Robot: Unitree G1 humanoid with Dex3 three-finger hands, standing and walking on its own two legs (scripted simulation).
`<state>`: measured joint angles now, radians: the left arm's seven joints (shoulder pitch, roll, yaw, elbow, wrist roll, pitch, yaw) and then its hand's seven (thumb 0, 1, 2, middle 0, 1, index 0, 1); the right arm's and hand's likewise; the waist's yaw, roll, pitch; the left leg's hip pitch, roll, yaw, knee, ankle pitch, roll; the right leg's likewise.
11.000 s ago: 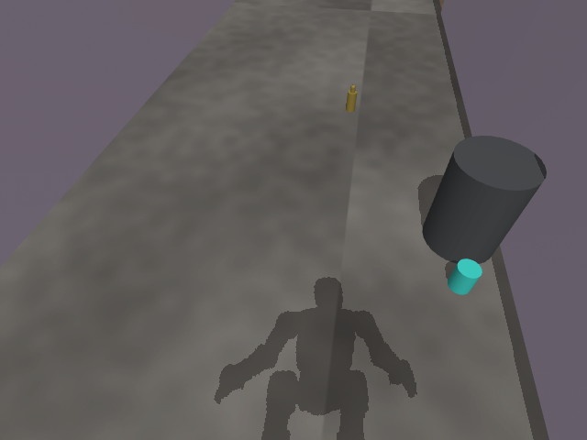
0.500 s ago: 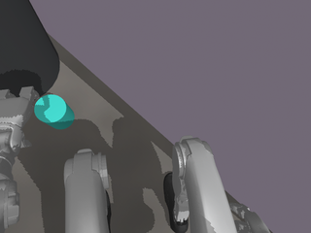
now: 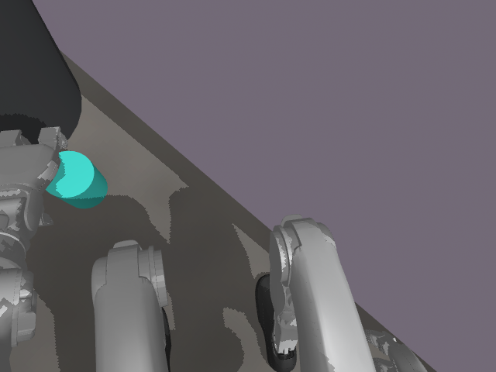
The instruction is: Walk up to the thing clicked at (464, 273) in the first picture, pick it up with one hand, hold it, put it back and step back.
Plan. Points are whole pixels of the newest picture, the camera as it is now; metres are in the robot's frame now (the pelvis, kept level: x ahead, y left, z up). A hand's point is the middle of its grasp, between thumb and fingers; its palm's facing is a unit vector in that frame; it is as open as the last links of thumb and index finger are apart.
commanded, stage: approach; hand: left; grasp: from above
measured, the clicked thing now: (77, 181) +0.47 +0.26 -0.28
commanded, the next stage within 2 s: close in in 0.44 s
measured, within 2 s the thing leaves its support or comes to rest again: neither
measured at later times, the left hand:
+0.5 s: hand (57, 183) +0.44 +0.26 -0.18, palm faces -0.52 -0.08 -0.85, open 14.2 cm
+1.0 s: hand (62, 179) +0.45 +0.27 -0.21, palm faces -0.46 -0.06 -0.89, open 14.1 cm
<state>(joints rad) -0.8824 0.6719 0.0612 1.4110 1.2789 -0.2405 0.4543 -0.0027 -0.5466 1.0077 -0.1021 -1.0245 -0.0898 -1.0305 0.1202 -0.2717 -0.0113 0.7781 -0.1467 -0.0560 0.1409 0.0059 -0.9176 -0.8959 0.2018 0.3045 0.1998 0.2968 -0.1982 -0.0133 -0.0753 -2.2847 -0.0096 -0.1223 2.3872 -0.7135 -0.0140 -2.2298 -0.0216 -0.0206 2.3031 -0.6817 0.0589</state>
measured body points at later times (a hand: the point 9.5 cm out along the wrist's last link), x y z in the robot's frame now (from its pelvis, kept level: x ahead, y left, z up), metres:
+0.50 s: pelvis +0.00 -0.01 +0.00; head +0.24 +0.03 +0.38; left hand +0.46 +0.26 -0.13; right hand +0.01 -0.28 -0.11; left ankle +0.07 +0.12 -0.30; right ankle +0.10 -0.14 -0.31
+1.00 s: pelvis +0.00 +0.00 -0.02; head +0.24 +0.07 +0.35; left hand +0.47 +0.27 -0.16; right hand +0.06 -0.28 -0.11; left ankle +0.07 +0.13 -0.31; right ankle +0.10 -0.14 -0.30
